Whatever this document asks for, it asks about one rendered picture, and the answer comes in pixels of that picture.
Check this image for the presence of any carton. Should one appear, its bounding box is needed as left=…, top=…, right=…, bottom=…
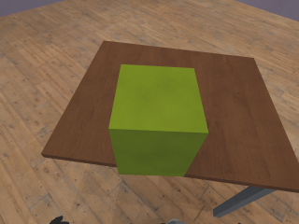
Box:
left=108, top=64, right=208, bottom=176

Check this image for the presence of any table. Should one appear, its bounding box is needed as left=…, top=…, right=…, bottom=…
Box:
left=41, top=40, right=299, bottom=217

